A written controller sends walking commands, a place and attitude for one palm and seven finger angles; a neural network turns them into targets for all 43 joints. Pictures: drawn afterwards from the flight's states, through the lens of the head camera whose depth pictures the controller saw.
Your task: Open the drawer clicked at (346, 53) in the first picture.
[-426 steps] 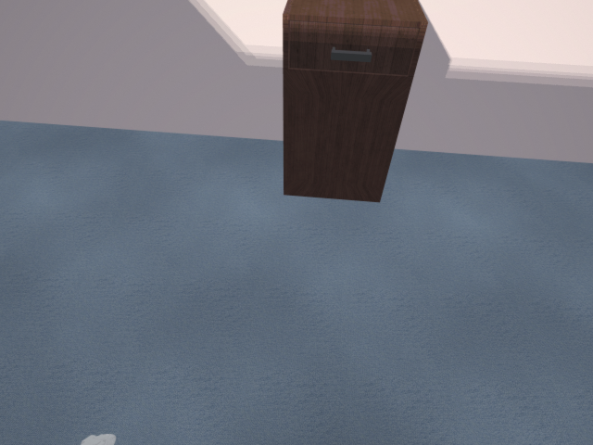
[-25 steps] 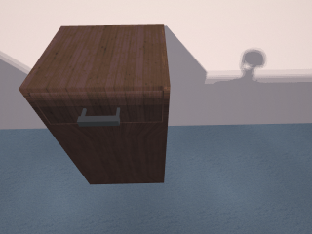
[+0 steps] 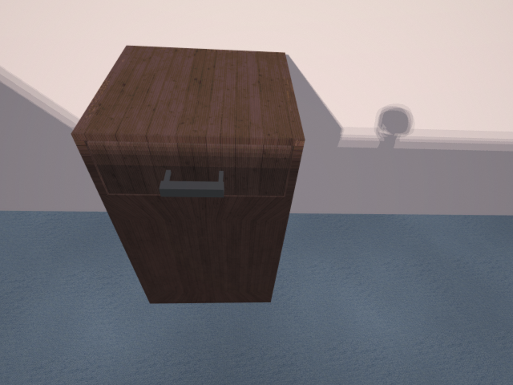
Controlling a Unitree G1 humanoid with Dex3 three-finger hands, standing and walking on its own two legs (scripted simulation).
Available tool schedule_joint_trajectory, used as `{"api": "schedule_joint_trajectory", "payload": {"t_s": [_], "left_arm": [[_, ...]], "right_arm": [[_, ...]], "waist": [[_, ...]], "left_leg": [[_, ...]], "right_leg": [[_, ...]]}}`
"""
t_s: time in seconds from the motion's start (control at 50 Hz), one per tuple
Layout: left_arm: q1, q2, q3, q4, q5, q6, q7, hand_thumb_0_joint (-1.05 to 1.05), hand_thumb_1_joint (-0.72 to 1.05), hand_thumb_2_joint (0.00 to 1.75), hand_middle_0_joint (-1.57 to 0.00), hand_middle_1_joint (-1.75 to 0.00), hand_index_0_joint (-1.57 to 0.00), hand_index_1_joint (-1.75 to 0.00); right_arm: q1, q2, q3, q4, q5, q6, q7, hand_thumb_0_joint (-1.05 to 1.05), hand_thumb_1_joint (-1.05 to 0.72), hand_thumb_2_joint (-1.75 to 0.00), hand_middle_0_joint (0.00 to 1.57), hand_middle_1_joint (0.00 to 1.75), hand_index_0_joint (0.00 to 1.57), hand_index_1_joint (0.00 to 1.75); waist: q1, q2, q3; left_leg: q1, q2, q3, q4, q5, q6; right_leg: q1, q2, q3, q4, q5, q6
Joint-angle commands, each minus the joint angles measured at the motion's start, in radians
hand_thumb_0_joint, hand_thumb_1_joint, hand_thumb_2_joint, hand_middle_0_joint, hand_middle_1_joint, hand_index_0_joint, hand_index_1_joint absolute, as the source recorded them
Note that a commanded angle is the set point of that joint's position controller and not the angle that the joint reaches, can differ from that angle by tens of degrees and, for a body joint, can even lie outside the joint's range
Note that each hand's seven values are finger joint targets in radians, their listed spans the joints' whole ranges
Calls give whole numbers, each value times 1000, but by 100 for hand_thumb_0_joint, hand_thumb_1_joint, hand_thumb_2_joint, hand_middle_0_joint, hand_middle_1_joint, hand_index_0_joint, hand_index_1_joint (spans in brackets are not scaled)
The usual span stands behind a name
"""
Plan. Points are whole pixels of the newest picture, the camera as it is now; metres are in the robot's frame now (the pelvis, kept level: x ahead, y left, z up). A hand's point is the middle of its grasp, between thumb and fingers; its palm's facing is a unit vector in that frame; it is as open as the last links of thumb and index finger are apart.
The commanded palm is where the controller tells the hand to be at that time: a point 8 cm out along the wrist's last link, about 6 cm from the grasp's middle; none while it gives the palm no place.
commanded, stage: raise the hand with hooked fingers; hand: left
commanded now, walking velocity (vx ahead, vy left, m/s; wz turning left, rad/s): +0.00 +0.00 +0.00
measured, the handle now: (193, 181) +0.54 +0.18 -0.03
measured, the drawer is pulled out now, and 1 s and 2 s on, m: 0.00 0.00 0.00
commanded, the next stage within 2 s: move the hooked fingers above the handle in 1.92 s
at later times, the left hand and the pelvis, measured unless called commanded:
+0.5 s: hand (120, 378) +0.15 +0.22 -0.07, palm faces -0.02 -0.16 -0.99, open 8.9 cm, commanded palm +0.15 +0.24 +0.00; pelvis -0.06 -0.01 -0.04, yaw +1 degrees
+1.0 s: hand (111, 289) +0.25 +0.25 +0.01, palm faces +0.06 -0.11 -0.99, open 11.9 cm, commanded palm +0.22 +0.24 +0.07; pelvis +0.00 +0.00 -0.02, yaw +1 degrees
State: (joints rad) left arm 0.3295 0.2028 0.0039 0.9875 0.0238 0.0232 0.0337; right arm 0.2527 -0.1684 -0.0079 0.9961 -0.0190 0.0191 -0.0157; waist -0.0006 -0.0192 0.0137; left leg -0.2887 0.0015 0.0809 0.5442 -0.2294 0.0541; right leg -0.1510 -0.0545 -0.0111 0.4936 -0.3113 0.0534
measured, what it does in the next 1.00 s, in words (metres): stands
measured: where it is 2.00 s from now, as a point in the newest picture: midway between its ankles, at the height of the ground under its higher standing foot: outside the picture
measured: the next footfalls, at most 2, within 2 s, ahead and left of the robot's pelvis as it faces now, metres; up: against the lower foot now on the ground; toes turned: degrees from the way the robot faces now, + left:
none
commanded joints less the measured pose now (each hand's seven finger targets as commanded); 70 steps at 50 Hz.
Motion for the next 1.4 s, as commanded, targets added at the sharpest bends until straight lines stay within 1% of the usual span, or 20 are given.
{"api": "schedule_joint_trajectory", "payload": {"t_s": [0.0,0.02,0.04,0.06,0.08,0.1,0.12,0.16,0.2,0.22,0.26,0.28,0.32,0.36,0.46,0.54,0.66,0.84,1.06,1.38], "left_arm": [[100,86,-2,0,10,-37,39,0,90,90,-20,-30,-20,-30],[-689,472,69,-1507,198,-194,80,0,88,89,-20,-32,-20,-32],[-181,372,67,-1257,214,-125,151,0,85,88,-20,-33,-20,-33],[66,171,-47,-1164,196,11,198,0,83,87,-21,-34,-21,-34],[97,18,-161,-1081,231,37,203,0,81,86,-21,-36,-21,-36],[-26,108,-133,-1164,306,19,243,0,78,85,-21,-37,-21,-37],[-25,210,-58,-1107,422,13,291,0,76,84,-21,-39,-21,-39],[-37,271,-15,-1003,644,2,357,0,71,82,-21,-42,-21,-42],[-72,190,-74,-832,856,-21,425,0,67,80,-22,-45,-22,-45],[6,167,-68,-757,942,-29,446,0,64,79,-22,-47,-22,-47],[55,161,-56,-747,1057,-31,469,0,60,77,-22,-50,-22,-50],[22,177,-64,-768,1076,-16,471,0,57,76,-22,-51,-22,-51],[-77,206,-76,-833,1075,25,450,0,53,74,-23,-54,-23,-54],[-181,265,-30,-930,1056,42,433,0,48,72,-23,-57,-23,-57],[-424,344,28,-1129,1088,-32,481,0,36,67,-24,-64,-24,-64],[-406,295,-21,-1085,1059,-20,497,0,27,63,-25,-70,-25,-70],[-394,258,-96,-1035,997,83,379,0,13,57,-25,-80,-25,-80],[-285,338,16,-1157,1002,15,310,0,-8,48,-27,-93,-27,-93],[-308,371,35,-1249,960,73,273,0,-34,37,-29,-110,-29,-110],[-580,449,35,-1171,920,105,115,0,-50,30,-30,-120,-30,-120]], "right_arm": [[-50,-168,-23,-103,13,-32,-3,0,-90,-90,20,30,20,30],[6,-264,-16,-419,74,-178,-40,0,-90,-90,20,30,20,30],[-60,-202,3,-351,62,-272,-85,0,-90,-90,20,30,20,30],[-89,-162,-12,-335,81,-310,-91,0,-90,-90,20,30,20,30],[-57,-142,-5,-319,88,-330,-97,0,-90,-90,20,30,20,30],[-75,-184,-14,-362,71,-340,-98,0,-90,-90,20,30,20,30],[-81,-211,-19,-369,48,-328,-100,0,-90,-90,20,30,20,30],[-98,-214,-22,-440,12,-287,-90,0,-90,-90,20,30,20,30],[-145,-198,-43,-475,-31,-232,-71,0,-90,-90,20,30,20,30],[-167,-194,-52,-491,-32,-203,-51,0,-90,-90,20,30,20,30],[-195,-190,-59,-530,-23,-138,-10,0,-90,-90,20,30,20,30],[-223,-191,-47,-559,-14,-103,-1,0,-90,-90,20,30,20,30],[-260,-185,-38,-608,16,-51,-7,0,-90,-90,20,30,20,30],[-265,-182,-46,-619,18,-22,-24,0,-90,-90,20,30,20,30],[-290,-148,-42,-597,-39,0,-56,0,-90,-90,20,30,20,30],[-303,-145,-27,-589,-43,7,-54,0,-90,-90,20,30,20,30],[-314,-158,-11,-590,-14,18,-62,0,-90,-90,20,30,20,30],[-248,-159,-15,-573,-32,24,-35,0,-90,-90,20,30,20,30],[-237,-182,-42,-562,-10,49,-18,0,-90,-90,20,30,20,30],[-254,-181,-26,-548,15,94,-27,0,-90,-90,20,30,20,30]], "waist": [[33,27,139],[-90,295,-375],[32,354,-393],[0,296,-260],[-27,211,-123],[-41,176,-52],[-40,110,-66],[-6,38,-87],[14,-136,-52],[59,-156,-69],[130,-160,-166],[131,-153,-179],[115,-121,-159],[101,-92,-176],[58,62,-242],[39,157,-236],[46,104,-198],[79,67,-274],[71,48,-343],[58,41,-298]], "left_leg": [[-45,105,-102,-17,37,-35],[296,26,-120,-122,172,-14],[381,119,-209,-154,138,-74],[195,106,-230,-216,-98,-105],[78,82,-198,-195,-221,-64],[-15,61,-199,-155,-317,-50],[-76,53,-204,-119,-378,-45],[-164,8,-180,-17,-366,-39],[-282,-20,-143,93,-360,-43],[-312,-32,-123,131,-330,-41],[-315,-44,-105,171,-223,-38],[-337,-49,-102,162,-257,-39],[-323,-56,-112,114,-369,-36],[-274,-52,-131,117,-379,-26],[-155,-43,-149,212,-343,-15],[-127,-30,-175,178,-380,-23],[-117,-15,-209,50,-432,-27],[5,-7,-172,67,66,-28],[105,-3,-155,68,297,-31],[118,-41,-104,16,323,-17]], "right_leg": [[-132,-56,59,-131,141,-65],[-156,55,-8,47,192,-110],[-281,48,-82,188,-3,-103],[-378,68,-76,253,-111,-84],[-383,64,-62,228,-81,-81],[-393,70,-62,170,-88,-83],[-420,81,-50,143,-139,-87],[-487,98,4,147,-272,-98],[-624,106,63,155,-436,-107],[-634,108,89,169,-452,-120],[-571,104,156,175,-366,-147],[-544,89,165,171,-405,-143],[-515,85,170,126,-529,-135],[-504,99,149,132,-496,-126],[-570,106,131,160,-431,-111],[-586,113,88,201,-351,-117],[-475,115,65,153,-294,-115],[-335,107,52,151,49,-124],[-255,98,52,123,210,-105],[-113,84,63,44,365,-93]]}}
